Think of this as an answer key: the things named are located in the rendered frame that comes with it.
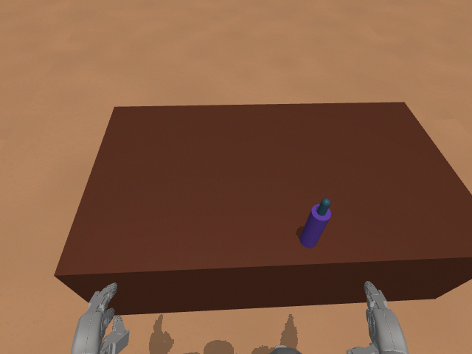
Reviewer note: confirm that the left robot hand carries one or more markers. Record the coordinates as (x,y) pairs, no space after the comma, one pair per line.
(90,330)

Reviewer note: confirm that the right robot hand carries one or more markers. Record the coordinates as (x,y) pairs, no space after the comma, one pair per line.
(384,328)

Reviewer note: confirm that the bottle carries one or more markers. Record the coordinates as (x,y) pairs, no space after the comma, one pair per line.
(316,223)

